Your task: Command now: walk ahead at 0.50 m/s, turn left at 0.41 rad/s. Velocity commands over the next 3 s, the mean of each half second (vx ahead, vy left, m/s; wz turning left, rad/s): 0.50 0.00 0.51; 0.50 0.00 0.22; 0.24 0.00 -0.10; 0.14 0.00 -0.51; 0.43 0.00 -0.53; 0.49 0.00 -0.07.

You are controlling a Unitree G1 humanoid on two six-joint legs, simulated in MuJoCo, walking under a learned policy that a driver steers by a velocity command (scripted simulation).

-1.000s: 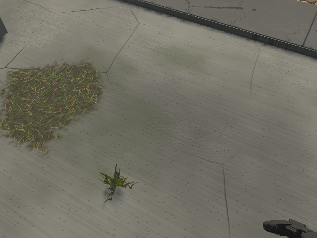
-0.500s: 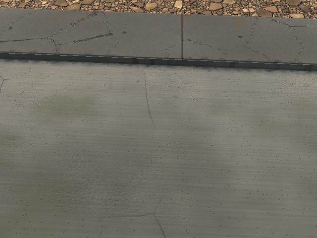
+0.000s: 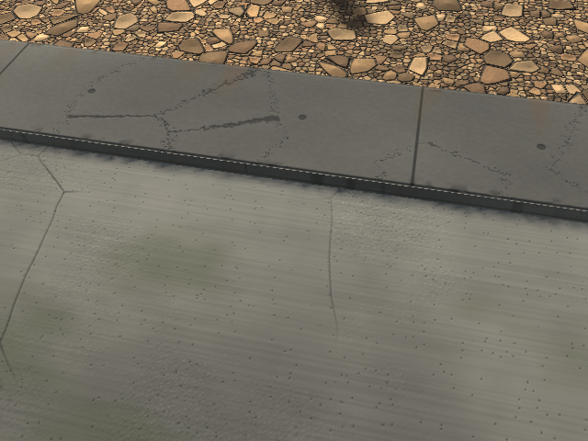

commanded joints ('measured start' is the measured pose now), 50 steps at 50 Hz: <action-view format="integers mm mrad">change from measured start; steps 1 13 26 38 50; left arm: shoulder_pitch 25 -132 -398 -59 -1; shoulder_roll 117 129 93 205 131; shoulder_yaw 18 15 -4 46 25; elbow -27 -159 -273 -187 -69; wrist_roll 1 -8 20 6 -14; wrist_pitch -11 -21 56 32 -3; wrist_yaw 13 -6 -29 -11 -23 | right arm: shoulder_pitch -137 147 247 260 -82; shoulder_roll -22 -171 -168 -143 -53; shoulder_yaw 9 -62 -54 -24 23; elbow -105 -33 -27 -38 -126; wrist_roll -5 23 26 7 -9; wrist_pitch -16 -13 -48 -60 -33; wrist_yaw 11 -40 -44 -49 -5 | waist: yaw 19 -72 -104 8 -4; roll -94 -84 22 -128 -119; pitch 92 -51 2 -129 33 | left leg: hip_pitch -16 690 605 47 42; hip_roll -8 199 13 -141 2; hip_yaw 61 -471 -289 -146 10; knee -114 -570 -597 437 -32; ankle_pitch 31 5 159 -411 -65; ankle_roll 23 329 193 49 -30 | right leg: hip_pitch -25 -767 -724 37 -166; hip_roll -302 -149 -144 -454 -233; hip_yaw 45 227 184 822 279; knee -47 1156 544 74 -73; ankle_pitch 496 -70 238 -200 320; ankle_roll -70 53 130 -189 -124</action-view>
